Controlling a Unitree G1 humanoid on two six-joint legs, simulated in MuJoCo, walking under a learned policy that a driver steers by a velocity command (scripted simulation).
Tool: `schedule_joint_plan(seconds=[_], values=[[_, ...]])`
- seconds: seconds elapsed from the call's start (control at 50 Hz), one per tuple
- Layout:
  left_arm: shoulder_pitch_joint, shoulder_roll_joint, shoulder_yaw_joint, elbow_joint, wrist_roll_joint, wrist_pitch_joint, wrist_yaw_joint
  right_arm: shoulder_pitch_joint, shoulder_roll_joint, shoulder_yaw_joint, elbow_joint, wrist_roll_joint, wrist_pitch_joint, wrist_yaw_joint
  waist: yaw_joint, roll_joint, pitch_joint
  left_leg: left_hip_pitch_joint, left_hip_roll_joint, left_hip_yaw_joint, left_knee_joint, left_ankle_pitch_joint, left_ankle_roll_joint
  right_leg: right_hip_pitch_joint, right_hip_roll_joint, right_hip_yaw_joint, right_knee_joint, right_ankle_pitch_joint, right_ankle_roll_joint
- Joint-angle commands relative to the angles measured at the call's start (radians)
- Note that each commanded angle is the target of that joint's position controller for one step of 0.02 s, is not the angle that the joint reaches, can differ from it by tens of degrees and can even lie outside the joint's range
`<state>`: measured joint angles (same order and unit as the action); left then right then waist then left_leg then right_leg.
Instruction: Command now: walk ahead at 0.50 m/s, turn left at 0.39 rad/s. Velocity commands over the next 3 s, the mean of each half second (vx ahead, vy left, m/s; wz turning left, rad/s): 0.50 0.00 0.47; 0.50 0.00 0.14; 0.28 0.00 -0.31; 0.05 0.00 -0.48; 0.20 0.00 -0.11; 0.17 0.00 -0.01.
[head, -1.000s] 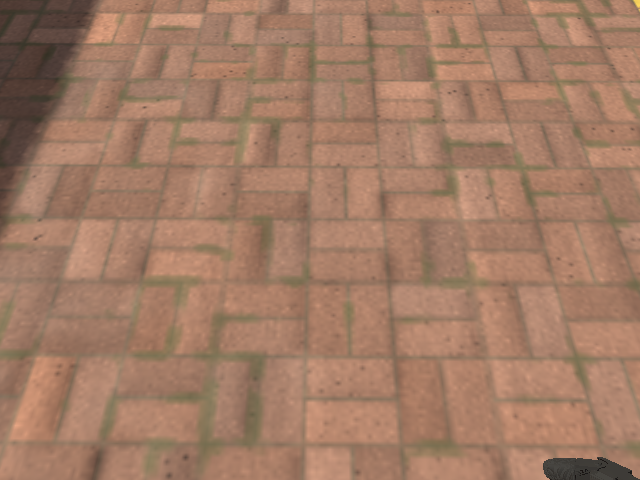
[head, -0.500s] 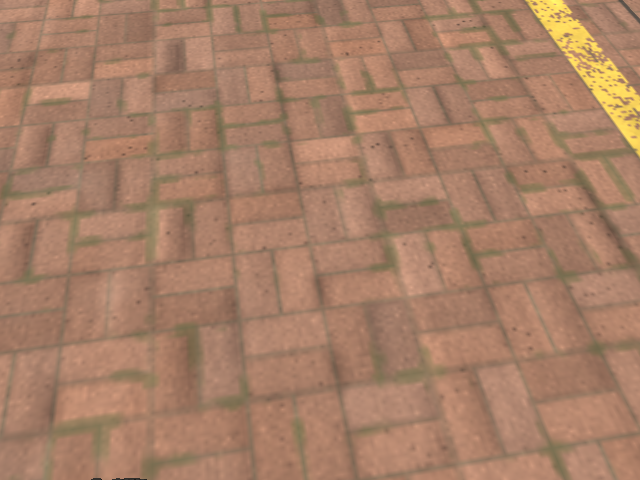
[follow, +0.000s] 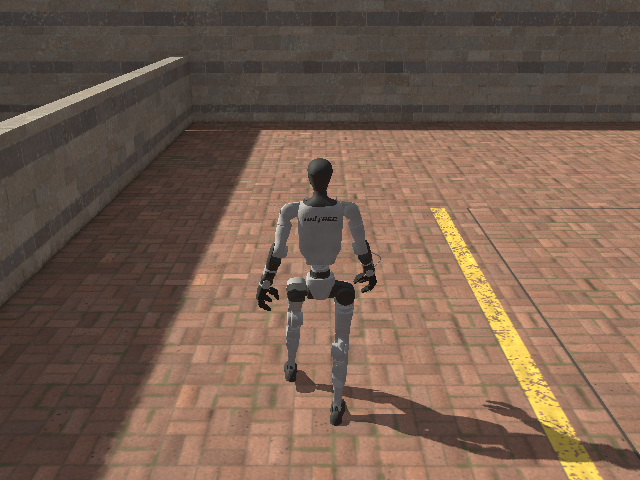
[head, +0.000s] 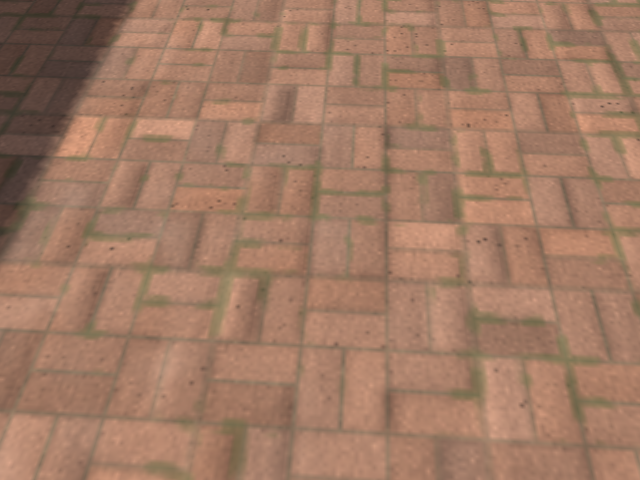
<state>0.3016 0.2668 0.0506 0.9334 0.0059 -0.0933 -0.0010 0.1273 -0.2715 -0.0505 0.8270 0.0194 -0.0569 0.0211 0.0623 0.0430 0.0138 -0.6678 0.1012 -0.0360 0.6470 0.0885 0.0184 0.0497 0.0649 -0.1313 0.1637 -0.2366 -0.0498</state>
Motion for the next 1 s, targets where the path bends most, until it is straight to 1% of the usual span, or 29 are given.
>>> schedule_joint_plan(seconds=[0.02, 0.06, 0.1, 0.12, 0.14, 0.16, 0.18, 0.2, 0.22, 0.24, 0.26, 0.28, 0.34, 0.38, 0.42, 0.46, 0.56, 0.6, 0.62, 0.64, 0.66, 0.68, 0.7, 0.72, 0.74, 0.78, 0.84, 0.94, 1.0], values=[[0.031, 0.164, 0.038, -0.02, -0.008, 0.009, 0.009, -0.142, -0.045, -0.002, -0.115, 0.002, -0.016, 0.02, 0.025, -0.072, 0.078, -0.043, -0.014, 0.026, -0.057, -0.022, 0.022, 0.025, -0.318, 0.041, -0.026, 0.37, -0.114], [0.023, 0.178, 0.043, -0.02, -0.013, 0.027, 0.015, -0.149, -0.057, -0.007, -0.14, 0.002, -0.016, 0.036, 0.008, -0.087, 0.07, -0.035, -0.036, 0.059, -0.072, -0.118, 0.048, 0.092, -0.34, 0.02, 0.047, 0.535, -0.096], [-0.005, 0.207, 0.053, -0.034, -0.015, 0.043, 0.027, -0.08, -0.092, -0.026, -0.144, -0.001, -0.01, 0.043, -0.045, -0.126, 0.001, 0.095, -0.098, 0.122, -0.059, -0.224, 0.083, 0.115, -0.34, -0.012, 0.2, 0.882, -0.072], [-0.018, 0.213, 0.054, -0.042, -0.013, 0.054, 0.034, 0.031, -0.126, -0.047, -0.123, 0.0, -0.007, 0.042, -0.108, -0.129, -0.064, 0.24, -0.139, 0.145, -0.072, -0.237, 0.108, 0.089, -0.322, -0.034, 0.358, 0.99, -0.053], [-0.027, 0.205, 0.049, -0.055, -0.012, 0.058, 0.04, 0.194, -0.184, -0.08, -0.084, 0.003, -0.003, 0.03, -0.19, -0.095, -0.148, 0.495, -0.152, 0.105, -0.124, -0.187, 0.149, -0.042, -0.281, -0.055, 0.586, 0.91, -0.018], [0.036, 0.127, 0.021, -0.096, 0.009, 0.038, 0.033, 0.317, -0.297, -0.114, -0.067, 0.0, 0.006, 0.008, -0.187, 0.093, -0.275, 0.889, 0.081, -0.286, -0.122, -0.221, 0.282, -0.427, -0.178, -0.065, 0.961, 0.461, 0.039], [0.047, 0.063, -0.005, -0.112, 0.012, -0.003, 0.013, 0.284, -0.284, -0.1, -0.088, 0.01, 0.001, 0.009, -0.138, 0.184, -0.379, 1.082, 0.244, -0.772, -0.302, -0.336, 0.419, -0.723, 0.01, 0.117, 1.21, -0.323, 0.069], [-0.055, 0.147, 0.017, -0.135, -0.027, -0.041, -0.007, 0.282, -0.216, -0.078, -0.092, 0.0, -0.003, 0.009, -0.185, 0.107, -0.326, 1.052, 0.22, -0.692, -0.343, -0.375, 0.367, -0.835, -0.06, 0.243, 1.252, -0.294, 0.039], [-0.118, 0.155, 0.016, -0.159, -0.048, -0.059, -0.013, 0.236, -0.177, -0.068, -0.099, -0.005, -0.009, 0.006, -0.17, 0.048, -0.205, 0.921, 0.182, -0.543, -0.349, -0.329, 0.326, -0.854, -0.106, 0.226, 1.197, -0.212, 0.017], [-0.132, 0.144, 0.017, -0.158, -0.032, -0.064, -0.008, 0.172, -0.155, -0.061, -0.11, -0.007, -0.012, 0.007, -0.122, -0.041, -0.112, 0.756, 0.138, -0.436, -0.367, -0.232, 0.297, -0.812, -0.145, 0.217, 1.088, -0.148, 0.019], [-0.127, 0.156, 0.028, -0.151, -0.011, -0.055, -0.001, 0.12, -0.122, -0.051, -0.127, -0.012, -0.015, 0.004, -0.086, -0.041, -0.076, 0.644, 0.104, -0.363, -0.388, -0.146, 0.278, -0.741, -0.175, 0.215, 1.005, -0.109, 0.028], [-0.112, 0.152, 0.031, -0.151, -0.002, -0.04, 0.0, 0.095, -0.117, -0.047, -0.142, -0.019, -0.013, 0.001, -0.06, -0.018, -0.058, 0.565, 0.083, -0.34, -0.412, -0.101, 0.278, -0.684, -0.183, 0.217, 0.97, -0.087, 0.041], [-0.118, 0.117, 0.028, -0.169, 0.011, -0.012, 0.007, 0.106, -0.156, -0.058, -0.147, -0.012, -0.016, -0.015, -0.043, -0.003, -0.034, 0.451, 0.051, -0.264, -0.447, -0.004, 0.287, -0.653, -0.173, 0.188, 0.831, -0.009, 0.096], [-0.198, 0.099, 0.021, -0.198, 0.012, -0.009, 0.009, 0.136, -0.176, -0.065, -0.141, -0.006, -0.014, -0.028, -0.067, 0.0, -0.012, 0.418, 0.017, -0.22, -0.447, -0.013, 0.259, -0.652, -0.152, 0.18, 0.672, 0.125, 0.118], [-0.254, 0.075, 0.011, -0.21, 0.007, -0.014, 0.002, 0.158, -0.168, -0.062, -0.132, -0.003, -0.01, -0.034, -0.096, 0.023, -0.014, 0.403, -0.02, -0.167, -0.437, -0.065, 0.22, -0.595, -0.126, 0.168, 0.506, 0.278, 0.12], [-0.312, 0.067, 0.005, -0.227, -0.002, -0.022, -0.009, 0.206, -0.161, -0.059, -0.11, -0.003, -0.009, -0.035, -0.133, 0.035, -0.011, 0.407, -0.008, -0.174, -0.439, -0.124, 0.201, -0.545, -0.106, 0.158, 0.42, 0.392, 0.113], [-0.354, 0.119, 0.016, -0.256, -0.008, -0.039, -0.029, 0.262, -0.159, -0.058, -0.07, -0.005, 0.0, -0.037, -0.137, 0.053, 0.011, 0.603, 0.084, -0.267, -0.337, -0.097, 0.185, -0.589, -0.105, 0.183, 0.323, 0.272, 0.052], [-0.283, 0.14, 0.026, -0.243, -0.008, -0.045, -0.029, 0.247, -0.166, -0.06, -0.069, -0.006, 0.008, -0.039, -0.092, 0.076, -0.005, 0.644, 0.09, -0.277, -0.263, 0.06, 0.165, -0.508, -0.085, 0.155, 0.293, 0.192, 0.013], [-0.177, 0.169, 0.043, -0.212, -0.003, -0.048, -0.025, 0.236, -0.148, -0.052, -0.075, -0.009, 0.011, -0.038, -0.039, 0.061, -0.072, 0.636, 0.04, -0.241, -0.142, 0.191, 0.143, -0.357, -0.076, 0.141, 0.273, 0.208, -0.019], [-0.022, 0.214, 0.056, -0.19, 0.01, -0.05, -0.02, 0.228, -0.114, -0.035, -0.096, -0.019, 0.011, -0.036, 0.029, 0.005, -0.214, 0.52, -0.018, -0.188, 0.097, 0.104, 0.11, -0.097, -0.197, 0.261, 0.318, 0.24, -0.083], [0.109, 0.301, 0.083, -0.156, 0.014, -0.038, -0.02, 0.369, -0.046, -0.014, -0.1, -0.004, -0.005, -0.033, 0.007, -0.255, -0.362, 0.153, -0.174, -0.084, 0.469, -0.279, 0.022, 0.287, -0.407, 0.667, 0.282, 0.083, -0.251], [0.137, 0.228, 0.066, -0.133, -0.018, -0.032, -0.031, 0.36, -0.083, -0.014, -0.095, 0.004, -0.016, -0.032, 0.025, -0.313, -0.353, -0.03, -0.183, -0.133, 0.598, -0.668, 0.015, 0.324, -0.458, 0.901, 0.144, -0.149, -0.272], [0.071, 0.166, 0.047, -0.146, -0.026, -0.028, -0.029, 0.253, -0.155, -0.033, -0.11, 0.017, -0.02, -0.029, 0.035, -0.2, -0.188, -0.113, -0.123, -0.145, 0.656, -0.603, 0.024, 0.201, -0.429, 0.789, 0.124, -0.251, -0.221], [0.0, 0.144, 0.037, -0.164, -0.014, -0.019, -0.025, 0.173, -0.155, -0.031, -0.13, 0.011, -0.022, -0.029, 0.019, -0.122, -0.101, -0.104, -0.073, -0.097, 0.63, -0.519, 0.027, 0.065, -0.388, 0.664, 0.106, -0.197, -0.188], [-0.046, 0.121, 0.027, -0.168, -0.005, -0.014, -0.026, 0.13, -0.144, -0.032, -0.141, -0.004, -0.024, -0.027, -0.004, -0.093, -0.026, -0.086, -0.041, -0.073, 0.56, -0.461, 0.024, -0.059, -0.347, 0.576, 0.073, -0.1, -0.182], [-0.077, 0.099, 0.017, -0.168, 0.006, -0.017, -0.025, 0.155, -0.113, -0.034, -0.133, -0.011, -0.018, -0.025, -0.049, -0.132, -0.01, 0.009, 0.002, -0.061, 0.471, -0.396, 0.017, -0.171, -0.293, 0.472, 0.03, 0.046, -0.168], [-0.056, 0.135, 0.026, -0.147, -0.006, -0.023, -0.02, 0.135, -0.075, -0.023, -0.143, -0.016, -0.011, -0.027, -0.057, -0.129, -0.007, 0.003, 0.018, -0.029, 0.355, -0.33, -0.011, -0.2, -0.282, 0.372, -0.013, 0.214, -0.19], [0.003, 0.166, 0.033, -0.113, -0.021, -0.009, -0.007, -0.026, -0.04, -0.006, -0.181, -0.015, -0.024, -0.016, -0.007, -0.107, 0.012, 0.048, -0.005, 0.013, 0.034, -0.057, -0.028, -0.19, -0.231, 0.232, -0.029, 0.311, -0.152], [0.07, 0.175, 0.033, -0.082, -0.028, 0.003, -0.005, -0.116, -0.04, -0.003, -0.207, -0.004, -0.031, -0.003, 0.027, -0.105, 0.034, 0.07, -0.031, 0.027, -0.065, 0.001, -0.024, -0.14, -0.253, 0.229, -0.015, 0.291, -0.146]])
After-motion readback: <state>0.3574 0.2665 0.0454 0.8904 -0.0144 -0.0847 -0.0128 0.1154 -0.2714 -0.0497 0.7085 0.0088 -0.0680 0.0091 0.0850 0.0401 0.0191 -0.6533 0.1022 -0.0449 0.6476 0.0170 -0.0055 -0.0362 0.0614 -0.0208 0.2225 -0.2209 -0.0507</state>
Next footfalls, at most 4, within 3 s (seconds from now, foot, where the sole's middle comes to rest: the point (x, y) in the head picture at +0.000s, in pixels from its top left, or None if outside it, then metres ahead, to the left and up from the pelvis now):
0.14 left None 0.26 0.13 -0.78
0.64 right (362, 439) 0.58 -0.01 -0.78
1.14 left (227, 346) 0.79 0.31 -0.78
1.62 right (331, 320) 0.88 0.07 -0.78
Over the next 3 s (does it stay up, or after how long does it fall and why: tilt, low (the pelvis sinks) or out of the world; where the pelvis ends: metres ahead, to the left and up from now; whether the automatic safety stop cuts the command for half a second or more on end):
stays up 1.02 0.11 -0.01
